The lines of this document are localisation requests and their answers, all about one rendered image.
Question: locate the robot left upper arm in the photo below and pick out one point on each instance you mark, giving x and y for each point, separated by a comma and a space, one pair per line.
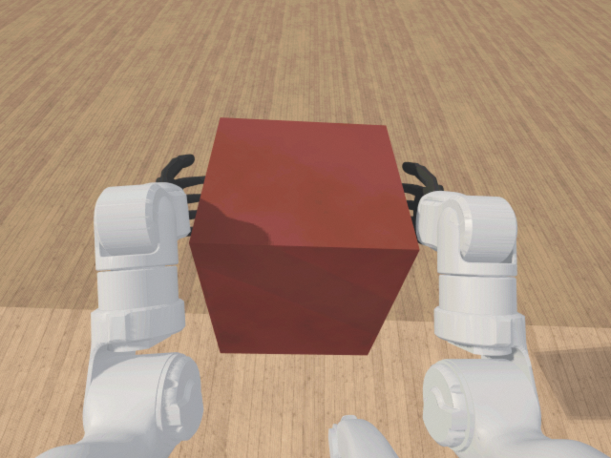
138, 406

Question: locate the carton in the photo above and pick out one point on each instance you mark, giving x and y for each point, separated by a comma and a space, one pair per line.
303, 236

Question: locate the right robot forearm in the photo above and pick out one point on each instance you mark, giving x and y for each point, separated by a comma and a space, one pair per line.
475, 241

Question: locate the right robot hand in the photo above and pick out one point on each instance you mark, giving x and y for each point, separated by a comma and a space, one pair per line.
427, 178

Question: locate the robot right upper arm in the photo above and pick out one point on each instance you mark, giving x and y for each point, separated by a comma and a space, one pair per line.
487, 408

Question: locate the left robot forearm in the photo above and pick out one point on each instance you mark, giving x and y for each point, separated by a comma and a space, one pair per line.
137, 228

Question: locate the left robot hand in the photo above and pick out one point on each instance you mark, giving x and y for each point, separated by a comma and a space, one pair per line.
172, 169

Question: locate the robot right thigh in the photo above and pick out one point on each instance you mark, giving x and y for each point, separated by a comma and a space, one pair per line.
358, 438

